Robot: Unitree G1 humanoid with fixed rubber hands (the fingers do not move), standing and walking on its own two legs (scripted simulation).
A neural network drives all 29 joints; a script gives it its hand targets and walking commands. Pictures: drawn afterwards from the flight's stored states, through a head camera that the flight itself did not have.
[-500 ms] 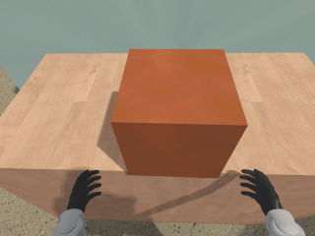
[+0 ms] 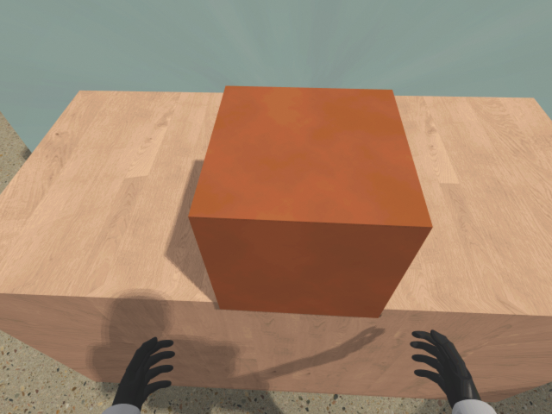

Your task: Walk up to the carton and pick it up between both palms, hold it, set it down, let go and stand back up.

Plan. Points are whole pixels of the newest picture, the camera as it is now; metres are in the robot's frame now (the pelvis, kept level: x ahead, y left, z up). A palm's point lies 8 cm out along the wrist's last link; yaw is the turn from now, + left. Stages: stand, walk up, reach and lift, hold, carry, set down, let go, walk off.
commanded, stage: set down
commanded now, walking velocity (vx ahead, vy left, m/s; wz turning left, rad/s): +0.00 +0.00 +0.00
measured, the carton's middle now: (303, 203) +0.41 -0.01 +0.05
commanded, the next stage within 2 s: let go in 0.38 s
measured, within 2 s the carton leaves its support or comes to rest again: neither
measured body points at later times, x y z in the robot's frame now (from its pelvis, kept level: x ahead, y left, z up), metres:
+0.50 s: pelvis -0.02 +0.00 +0.00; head -0.01 +0.00 +0.45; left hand +0.15 +0.24 -0.09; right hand +0.15 -0.22 -0.10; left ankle -0.03 +0.12 -0.75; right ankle +0.00 -0.10 -0.75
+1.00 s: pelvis -0.01 +0.00 -0.01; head +0.00 +0.00 +0.44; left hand +0.16 +0.24 -0.10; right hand +0.14 -0.23 -0.12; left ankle -0.03 +0.12 -0.75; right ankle +0.00 -0.10 -0.75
